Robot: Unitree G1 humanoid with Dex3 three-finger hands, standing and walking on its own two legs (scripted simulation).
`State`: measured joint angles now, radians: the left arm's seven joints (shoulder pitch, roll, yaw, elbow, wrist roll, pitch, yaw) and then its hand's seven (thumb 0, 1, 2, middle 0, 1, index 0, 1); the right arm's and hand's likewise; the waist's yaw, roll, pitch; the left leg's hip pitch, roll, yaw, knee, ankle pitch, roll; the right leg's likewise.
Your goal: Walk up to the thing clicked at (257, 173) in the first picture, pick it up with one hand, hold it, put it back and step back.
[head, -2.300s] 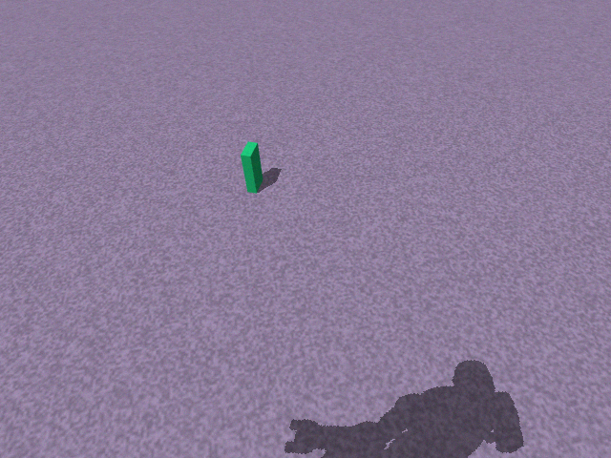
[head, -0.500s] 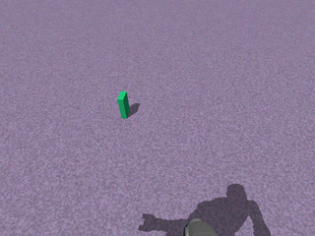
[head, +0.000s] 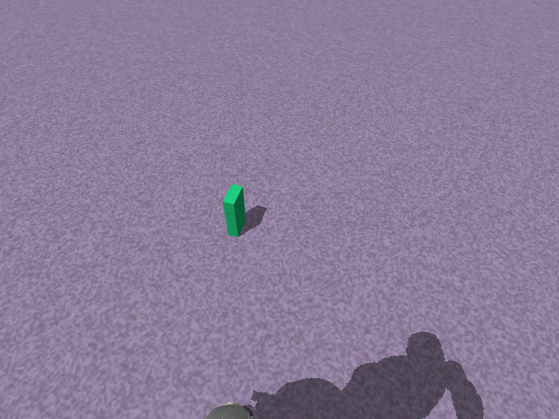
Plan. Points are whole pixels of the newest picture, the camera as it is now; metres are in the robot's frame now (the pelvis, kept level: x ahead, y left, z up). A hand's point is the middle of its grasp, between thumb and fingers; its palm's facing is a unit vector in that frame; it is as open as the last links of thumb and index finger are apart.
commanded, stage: walk up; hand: left
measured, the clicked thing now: (235, 211) +0.97 +0.22 -0.65
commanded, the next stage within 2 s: none
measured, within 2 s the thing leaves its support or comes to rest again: neither
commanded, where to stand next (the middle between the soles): +0.58 -0.02 m, yaw +0 degrees
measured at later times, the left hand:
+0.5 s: hand (161, 313) +0.31 +0.24 -0.12, palm faces -0.05 -0.91 -0.41, open 7.3 cm
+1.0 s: hand (172, 280) +0.39 +0.25 -0.15, palm faces -0.01 -0.94 -0.35, open 7.3 cm
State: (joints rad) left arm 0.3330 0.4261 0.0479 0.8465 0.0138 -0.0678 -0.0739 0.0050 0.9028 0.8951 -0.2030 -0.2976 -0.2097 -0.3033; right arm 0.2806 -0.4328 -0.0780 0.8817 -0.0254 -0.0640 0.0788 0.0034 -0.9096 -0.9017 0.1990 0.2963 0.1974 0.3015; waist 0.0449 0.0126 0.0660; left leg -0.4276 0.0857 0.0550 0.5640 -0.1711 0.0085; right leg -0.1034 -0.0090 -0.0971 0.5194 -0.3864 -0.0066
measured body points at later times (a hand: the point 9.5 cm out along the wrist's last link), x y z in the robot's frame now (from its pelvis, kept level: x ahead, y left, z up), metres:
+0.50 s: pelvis +0.21 -0.04 -0.01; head +0.21 -0.06 +0.44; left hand +0.31 +0.29 -0.10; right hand +0.23 -0.36 -0.14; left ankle +0.13 +0.11 -0.71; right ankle +0.30 -0.15 -0.73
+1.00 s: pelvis +0.37 -0.03 +0.00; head +0.39 -0.01 +0.44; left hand +0.39 +0.29 -0.13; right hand +0.49 -0.34 -0.09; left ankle +0.45 +0.08 -0.73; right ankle +0.32 -0.16 -0.68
